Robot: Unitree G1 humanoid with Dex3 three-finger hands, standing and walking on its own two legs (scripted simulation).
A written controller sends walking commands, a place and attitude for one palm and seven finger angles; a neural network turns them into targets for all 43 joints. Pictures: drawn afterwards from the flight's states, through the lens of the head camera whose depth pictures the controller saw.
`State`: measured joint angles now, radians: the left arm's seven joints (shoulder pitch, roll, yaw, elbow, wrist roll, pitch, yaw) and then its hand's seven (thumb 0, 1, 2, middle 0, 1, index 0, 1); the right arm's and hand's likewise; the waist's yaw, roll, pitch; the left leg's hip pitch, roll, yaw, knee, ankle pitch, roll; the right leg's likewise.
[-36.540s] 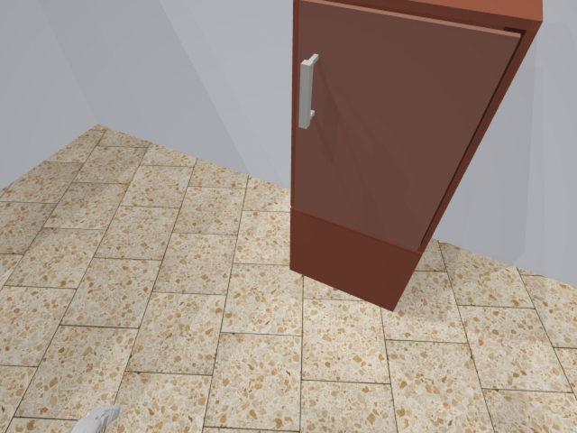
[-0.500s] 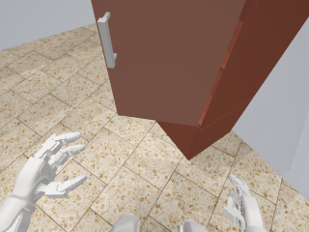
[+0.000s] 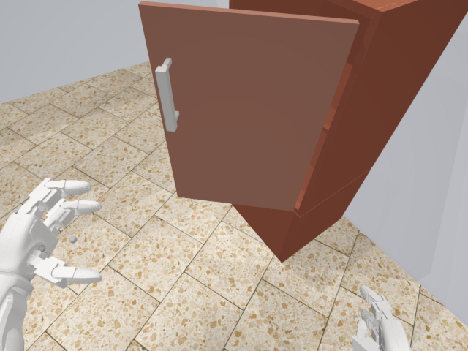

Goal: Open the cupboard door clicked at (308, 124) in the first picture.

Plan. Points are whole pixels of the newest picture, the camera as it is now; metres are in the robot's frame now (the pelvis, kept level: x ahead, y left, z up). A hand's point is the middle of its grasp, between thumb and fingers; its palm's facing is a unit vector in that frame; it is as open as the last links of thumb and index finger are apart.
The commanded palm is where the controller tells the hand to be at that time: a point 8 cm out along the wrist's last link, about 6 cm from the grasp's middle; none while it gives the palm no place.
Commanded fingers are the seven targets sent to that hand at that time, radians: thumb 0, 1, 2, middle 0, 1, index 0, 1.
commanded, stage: raise the hand with hooked fingers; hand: left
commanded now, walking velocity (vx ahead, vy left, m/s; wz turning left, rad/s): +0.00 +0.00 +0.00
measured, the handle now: (169, 96) +0.59 +0.18 +0.11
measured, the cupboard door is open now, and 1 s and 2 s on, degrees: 47 47 47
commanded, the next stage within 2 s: move the hooked fingers beside the handle in 0.90 s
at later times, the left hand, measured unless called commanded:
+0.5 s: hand (67, 193) +0.31 +0.27 +0.13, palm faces -0.04 -1.00 -0.04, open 14.0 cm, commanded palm +0.27 +0.32 +0.13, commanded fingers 0.00 -0.50 0.30 -0.30 -1.20 -0.30 -1.20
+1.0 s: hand (73, 197) +0.30 +0.26 +0.13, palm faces -0.02 -1.00 -0.03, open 14.0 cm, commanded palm +0.27 +0.31 +0.13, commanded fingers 0.00 -0.50 0.30 -0.30 -1.20 -0.30 -1.20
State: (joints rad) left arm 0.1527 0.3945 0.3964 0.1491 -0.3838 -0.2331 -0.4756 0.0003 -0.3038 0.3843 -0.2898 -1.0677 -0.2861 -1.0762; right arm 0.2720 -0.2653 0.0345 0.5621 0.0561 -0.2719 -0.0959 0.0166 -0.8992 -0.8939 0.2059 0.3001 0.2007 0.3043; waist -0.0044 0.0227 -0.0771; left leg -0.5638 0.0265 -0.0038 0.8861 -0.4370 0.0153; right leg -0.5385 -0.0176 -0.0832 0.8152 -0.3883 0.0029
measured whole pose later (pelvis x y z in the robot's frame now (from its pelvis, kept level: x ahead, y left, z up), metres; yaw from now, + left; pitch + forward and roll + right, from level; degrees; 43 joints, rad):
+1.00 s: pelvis +0.01 -0.01 +0.02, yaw +0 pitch +4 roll -1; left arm -0.10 0.45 0.45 0.42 -0.36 -0.14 -0.56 -0.01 -0.50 0.30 -0.30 -1.20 -0.30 -1.20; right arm 0.27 -0.28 0.05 0.58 0.06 -0.20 -0.11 0.02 -0.90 -0.89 0.21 0.30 0.20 0.30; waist 0.01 0.04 -0.05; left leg -0.41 0.02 0.01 0.70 -0.36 0.00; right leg -0.40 -0.02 -0.07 0.66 -0.33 -0.01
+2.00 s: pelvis +0.01 +0.00 +0.01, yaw -1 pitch +12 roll -2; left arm -0.69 0.56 0.43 1.01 -0.21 -0.26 -0.52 -0.01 -0.50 0.30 -0.30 -1.20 -0.30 -1.20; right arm 0.34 -0.29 0.04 0.60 0.04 -0.07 -0.08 0.01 -0.90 -0.89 0.21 0.30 0.20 0.30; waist -0.08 0.01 -0.06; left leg -0.62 0.03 0.02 0.79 -0.39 0.02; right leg -0.61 -0.01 -0.05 0.73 -0.34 0.01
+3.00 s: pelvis +0.03 +0.01 +0.00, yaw -3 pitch +20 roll -4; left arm -0.94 0.70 0.50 1.19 -0.12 -0.28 -0.47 -0.01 -0.50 0.30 -0.30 -1.20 -0.30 -1.20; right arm 0.43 -0.28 0.05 0.60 0.01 0.09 -0.04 0.01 -0.90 -0.89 0.21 0.30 0.20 0.30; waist -0.18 0.02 -0.09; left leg -0.78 0.06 0.02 0.88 -0.45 0.02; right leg -0.75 0.02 -0.05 0.77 -0.36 0.01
